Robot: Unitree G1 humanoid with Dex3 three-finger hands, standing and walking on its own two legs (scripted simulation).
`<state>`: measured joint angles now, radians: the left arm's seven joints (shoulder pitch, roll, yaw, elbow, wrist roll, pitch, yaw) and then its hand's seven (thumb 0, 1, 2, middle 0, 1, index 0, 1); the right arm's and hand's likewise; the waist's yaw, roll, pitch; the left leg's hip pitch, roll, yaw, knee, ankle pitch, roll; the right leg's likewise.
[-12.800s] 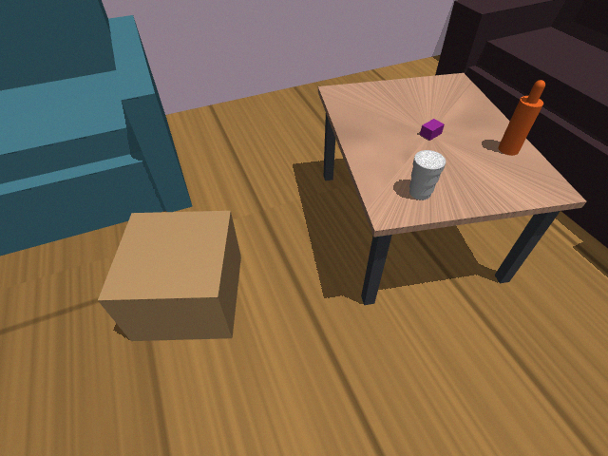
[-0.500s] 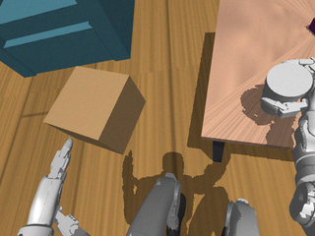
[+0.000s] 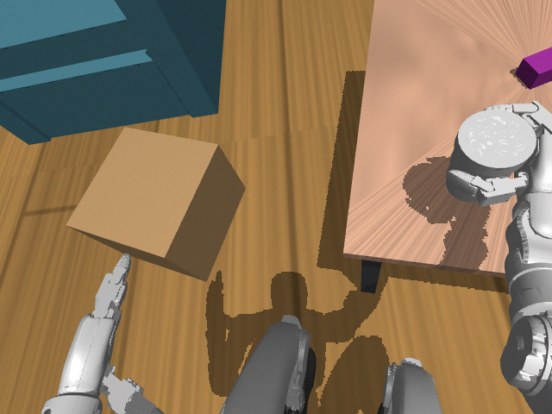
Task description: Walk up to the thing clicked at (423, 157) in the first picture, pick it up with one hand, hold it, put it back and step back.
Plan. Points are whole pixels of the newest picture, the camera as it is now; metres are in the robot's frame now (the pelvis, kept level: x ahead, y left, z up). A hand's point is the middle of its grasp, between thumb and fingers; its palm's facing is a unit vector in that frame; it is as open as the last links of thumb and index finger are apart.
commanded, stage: lift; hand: right
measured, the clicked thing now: (480, 163) +0.51 -0.15 -0.03
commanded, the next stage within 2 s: hold in 1.60 s
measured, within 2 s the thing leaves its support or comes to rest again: neither
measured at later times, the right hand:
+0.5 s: hand (500, 154) +0.48 -0.15 +0.03, palm faces +0.08 +1.00 -0.01, open 11.1 cm
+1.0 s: hand (535, 173) +0.41 -0.16 +0.11, palm faces +0.10 +1.00 -0.02, open 11.1 cm
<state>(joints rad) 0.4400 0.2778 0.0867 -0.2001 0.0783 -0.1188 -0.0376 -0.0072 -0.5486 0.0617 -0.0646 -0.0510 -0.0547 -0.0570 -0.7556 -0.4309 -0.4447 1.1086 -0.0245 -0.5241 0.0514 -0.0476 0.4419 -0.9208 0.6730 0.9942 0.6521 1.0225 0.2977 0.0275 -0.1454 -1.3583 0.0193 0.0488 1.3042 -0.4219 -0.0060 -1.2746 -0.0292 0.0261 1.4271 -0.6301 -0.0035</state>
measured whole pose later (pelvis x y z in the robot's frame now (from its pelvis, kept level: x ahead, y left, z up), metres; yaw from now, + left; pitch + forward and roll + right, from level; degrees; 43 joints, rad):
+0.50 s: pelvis +0.01 +0.00 +0.03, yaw +0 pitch +24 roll +2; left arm 0.45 0.26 0.09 -0.13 0.07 -0.10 -0.03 -0.01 -0.54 0.06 -0.06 -0.05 -0.05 -0.05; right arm -0.63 -0.34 -0.39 0.97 0.01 -0.50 0.04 -0.05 0.47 -0.95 0.68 1.00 0.66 1.03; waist 0.23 0.02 -0.15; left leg -1.21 0.01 0.04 1.20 -0.41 -0.01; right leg -1.11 -0.03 0.01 1.30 -0.60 0.00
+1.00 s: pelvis +0.02 +0.00 +0.07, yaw -1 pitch +15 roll +1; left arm 0.43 0.23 0.09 0.11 0.03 -0.08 0.01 -0.01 -0.55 0.06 -0.05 -0.04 -0.04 -0.04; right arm -0.33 -0.20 -0.23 0.62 0.09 -0.38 0.04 -0.05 0.49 -0.98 0.69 1.00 0.67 1.03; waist 0.10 0.02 -0.11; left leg -0.90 0.03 0.02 1.00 -0.37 -0.01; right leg -0.80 -0.01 0.00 1.07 -0.53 0.00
